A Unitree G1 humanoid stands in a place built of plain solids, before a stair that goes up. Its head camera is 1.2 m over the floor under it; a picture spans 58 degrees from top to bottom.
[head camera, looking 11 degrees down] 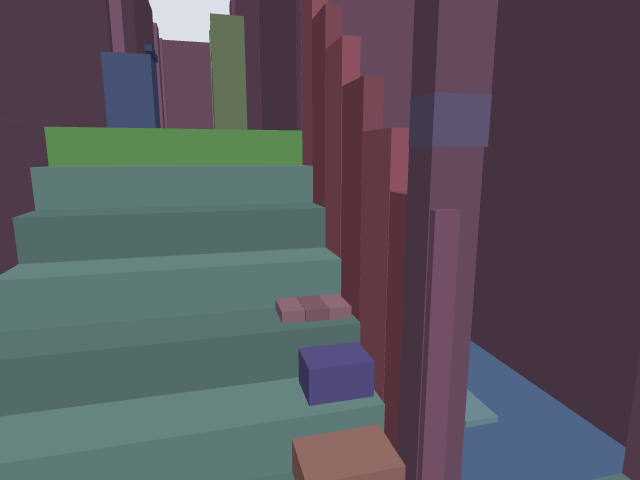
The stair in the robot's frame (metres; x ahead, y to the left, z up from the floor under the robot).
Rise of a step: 0.19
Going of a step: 0.25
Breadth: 1.30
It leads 15 degrees to the left of straight ahead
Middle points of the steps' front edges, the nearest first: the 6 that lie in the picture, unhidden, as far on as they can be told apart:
1.15 0.41 0.39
1.39 0.47 0.58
1.63 0.54 0.77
1.88 0.60 0.96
2.12 0.66 1.15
2.36 0.73 1.34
